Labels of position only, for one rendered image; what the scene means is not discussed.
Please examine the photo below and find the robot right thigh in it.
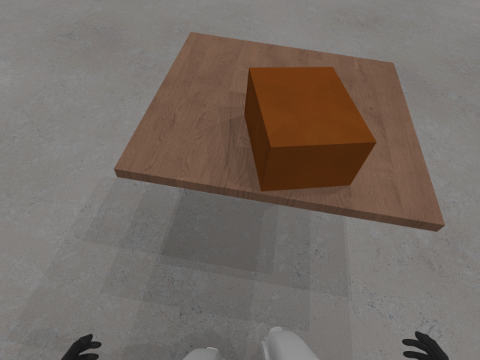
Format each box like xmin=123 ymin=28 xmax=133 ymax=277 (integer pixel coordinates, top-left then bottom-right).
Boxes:
xmin=261 ymin=330 xmax=320 ymax=360

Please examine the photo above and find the robot left hand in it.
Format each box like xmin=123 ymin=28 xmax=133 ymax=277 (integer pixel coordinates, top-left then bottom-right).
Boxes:
xmin=61 ymin=334 xmax=101 ymax=360

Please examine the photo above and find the robot right hand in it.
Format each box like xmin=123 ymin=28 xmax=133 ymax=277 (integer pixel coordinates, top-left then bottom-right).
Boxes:
xmin=402 ymin=331 xmax=449 ymax=360

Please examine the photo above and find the right robot shin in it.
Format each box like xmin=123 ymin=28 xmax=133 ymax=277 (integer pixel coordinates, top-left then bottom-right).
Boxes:
xmin=269 ymin=327 xmax=283 ymax=334

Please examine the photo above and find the carton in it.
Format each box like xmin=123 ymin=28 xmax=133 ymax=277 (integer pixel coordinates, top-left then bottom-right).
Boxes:
xmin=244 ymin=67 xmax=377 ymax=192

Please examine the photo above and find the table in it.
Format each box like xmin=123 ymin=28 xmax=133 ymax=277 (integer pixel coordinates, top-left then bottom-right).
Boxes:
xmin=114 ymin=32 xmax=445 ymax=232

